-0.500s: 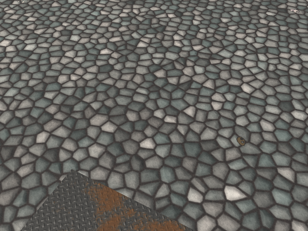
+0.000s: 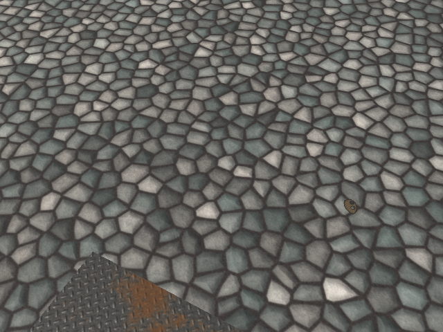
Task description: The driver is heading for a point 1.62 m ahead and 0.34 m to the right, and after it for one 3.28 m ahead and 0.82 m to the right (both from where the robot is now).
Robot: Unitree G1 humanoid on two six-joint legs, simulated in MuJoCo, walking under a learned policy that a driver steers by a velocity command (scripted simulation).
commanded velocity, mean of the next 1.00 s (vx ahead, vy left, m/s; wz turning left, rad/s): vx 0.05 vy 0.00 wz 0.00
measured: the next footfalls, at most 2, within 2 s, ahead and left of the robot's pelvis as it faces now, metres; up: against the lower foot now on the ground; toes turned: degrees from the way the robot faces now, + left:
left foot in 0.02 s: +0.07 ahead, +0.11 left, +0.00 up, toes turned +2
left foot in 1.16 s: +0.21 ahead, +0.15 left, +0.00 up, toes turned +4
